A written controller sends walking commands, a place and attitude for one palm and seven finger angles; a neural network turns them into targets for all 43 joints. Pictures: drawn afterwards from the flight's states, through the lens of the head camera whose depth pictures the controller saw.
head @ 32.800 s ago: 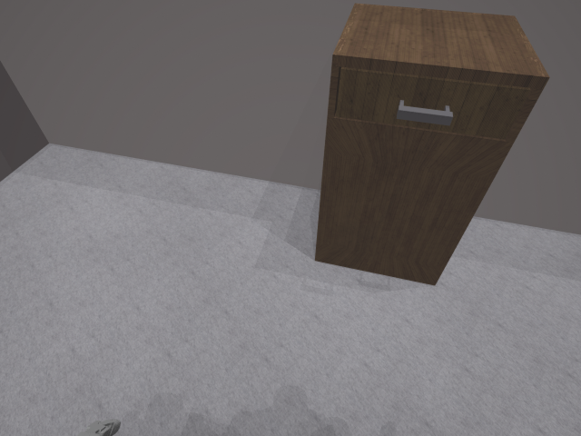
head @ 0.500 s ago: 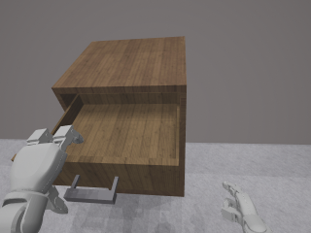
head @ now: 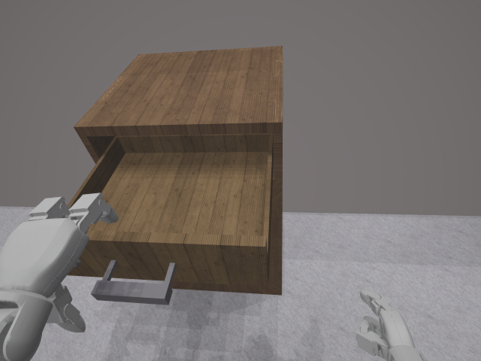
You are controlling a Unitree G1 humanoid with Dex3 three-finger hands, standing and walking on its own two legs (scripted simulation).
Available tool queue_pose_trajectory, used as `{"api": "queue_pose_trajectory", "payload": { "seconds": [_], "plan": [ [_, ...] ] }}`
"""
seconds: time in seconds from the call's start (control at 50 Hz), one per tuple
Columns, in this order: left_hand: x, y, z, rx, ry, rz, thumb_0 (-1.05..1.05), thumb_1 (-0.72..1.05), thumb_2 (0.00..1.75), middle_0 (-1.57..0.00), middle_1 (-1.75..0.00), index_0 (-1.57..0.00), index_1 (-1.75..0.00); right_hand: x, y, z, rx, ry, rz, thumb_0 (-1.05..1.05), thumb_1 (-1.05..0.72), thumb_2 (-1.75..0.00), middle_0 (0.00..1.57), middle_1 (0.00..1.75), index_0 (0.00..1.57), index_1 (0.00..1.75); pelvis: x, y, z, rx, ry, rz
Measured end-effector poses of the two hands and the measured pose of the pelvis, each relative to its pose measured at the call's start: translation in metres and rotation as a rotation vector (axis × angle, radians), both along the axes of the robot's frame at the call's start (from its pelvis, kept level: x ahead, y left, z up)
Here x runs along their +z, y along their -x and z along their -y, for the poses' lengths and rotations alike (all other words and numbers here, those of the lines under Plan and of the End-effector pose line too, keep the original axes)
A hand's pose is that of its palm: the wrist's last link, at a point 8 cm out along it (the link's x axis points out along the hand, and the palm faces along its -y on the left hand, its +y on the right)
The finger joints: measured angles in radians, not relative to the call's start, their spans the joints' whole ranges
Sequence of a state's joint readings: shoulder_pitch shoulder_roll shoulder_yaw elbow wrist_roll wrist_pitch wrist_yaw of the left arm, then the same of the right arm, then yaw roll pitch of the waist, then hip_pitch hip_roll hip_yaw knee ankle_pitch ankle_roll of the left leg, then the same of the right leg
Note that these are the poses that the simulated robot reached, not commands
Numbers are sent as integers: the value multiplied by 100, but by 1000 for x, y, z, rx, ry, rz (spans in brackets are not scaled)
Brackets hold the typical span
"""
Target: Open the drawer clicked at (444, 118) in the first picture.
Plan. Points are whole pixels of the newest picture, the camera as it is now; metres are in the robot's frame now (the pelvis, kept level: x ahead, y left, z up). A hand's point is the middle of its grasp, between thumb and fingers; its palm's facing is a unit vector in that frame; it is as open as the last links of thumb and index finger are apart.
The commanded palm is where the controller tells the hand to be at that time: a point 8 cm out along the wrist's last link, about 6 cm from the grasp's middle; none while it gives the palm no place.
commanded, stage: draw the hand back to the body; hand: left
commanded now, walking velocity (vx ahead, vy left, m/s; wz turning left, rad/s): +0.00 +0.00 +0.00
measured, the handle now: (137, 279) +0.23 +0.24 +0.01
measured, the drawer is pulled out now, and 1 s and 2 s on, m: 0.30 0.30 0.30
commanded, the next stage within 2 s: step back with the hand held close in 1.34 s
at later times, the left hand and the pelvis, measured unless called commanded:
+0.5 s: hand (87, 253) +0.19 +0.24 +0.16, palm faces +0.33 -0.80 -0.50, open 13.6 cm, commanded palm +0.14 +0.28 +0.20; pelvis +0.01 +0.02 +0.00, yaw +1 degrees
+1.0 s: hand (85, 229) +0.22 +0.24 +0.18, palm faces +0.40 -0.81 -0.44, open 9.9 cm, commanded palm +0.16 +0.29 +0.20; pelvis +0.04 +0.01 +0.00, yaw +1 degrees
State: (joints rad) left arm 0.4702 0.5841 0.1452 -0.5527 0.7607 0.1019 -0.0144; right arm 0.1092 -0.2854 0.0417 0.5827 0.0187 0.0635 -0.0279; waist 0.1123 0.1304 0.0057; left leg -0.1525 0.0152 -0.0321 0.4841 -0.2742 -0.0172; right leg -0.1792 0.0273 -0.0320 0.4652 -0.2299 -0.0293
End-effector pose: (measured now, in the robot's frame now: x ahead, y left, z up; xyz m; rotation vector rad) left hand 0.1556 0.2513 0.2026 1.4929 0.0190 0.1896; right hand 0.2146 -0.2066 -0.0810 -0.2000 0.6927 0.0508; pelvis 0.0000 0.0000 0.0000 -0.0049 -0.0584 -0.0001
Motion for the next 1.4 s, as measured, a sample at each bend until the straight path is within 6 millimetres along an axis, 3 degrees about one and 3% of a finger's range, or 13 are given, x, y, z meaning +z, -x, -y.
{"api": "queue_pose_trajectory", "payload": {
  "seconds": [0.16,0.36,0.42,0.46,0.56,0.68,0.82,1.22,1.4],
  "plan": [
    [-2,5,-2,-30,-9,-15,0,-49,30,-32,-120,-32,-120,-1,1,-5,-7,-4,9,1,-90,-90,20,30,20,30,-1,-2,-6,-3,1,-13],
    [-1,9,-22,5,-1,12,0,-49,30,-32,-120,-32,-120,5,-10,-21,7,-10,34,1,-90,-90,20,30,20,30,-2,-5,-16,4,5,-22],
    [-9,6,-24,-29,509,140,-1,-48,31,-31,-119,-32,-119,11,-11,-27,-19,-20,96,1,-90,-90,21,30,20,30,-2,-5,-19,8,4,-3],
    [-17,3,-23,-38,747,226,-1,-46,31,-31,-118,-31,-118,16,-7,-31,-34,-17,129,1,-90,-90,21,30,20,30,-1,-8,-19,8,3,4],
    [-11,-4,-22,-97,971,405,-1,-36,36,-31,-111,-30,-111,21,3,-34,-34,16,145,1,-90,-90,21,30,20,30,0,-20,-16,10,4,8],
    [5,-15,-25,-145,974,482,-1,-19,43,-29,-100,-29,-100,14,6,-27,-44,21,115,1,-90,-90,21,30,20,30,0,-29,-17,12,7,8],
    [-4,-25,-27,-95,965,401,-1,4,53,-27,-85,-27,-85,6,3,-14,-82,22,71,1,-90,-90,21,30,20,30,1,-33,-15,6,6,-17],
    [-7,-18,-26,-3,952,406,0,73,83,-22,-41,-22,-41,8,-17,-3,-88,3,94,1,-90,-90,21,30,20,30,2,-36,-2,18,3,-23],
    [-3,-10,-20,-22,942,411,1,86,89,-21,-32,-21,-32,7,-10,1,-90,-3,93,1,-90,-90,21,30,20,30,2,-31,2,20,2,-13]
  ]
}}
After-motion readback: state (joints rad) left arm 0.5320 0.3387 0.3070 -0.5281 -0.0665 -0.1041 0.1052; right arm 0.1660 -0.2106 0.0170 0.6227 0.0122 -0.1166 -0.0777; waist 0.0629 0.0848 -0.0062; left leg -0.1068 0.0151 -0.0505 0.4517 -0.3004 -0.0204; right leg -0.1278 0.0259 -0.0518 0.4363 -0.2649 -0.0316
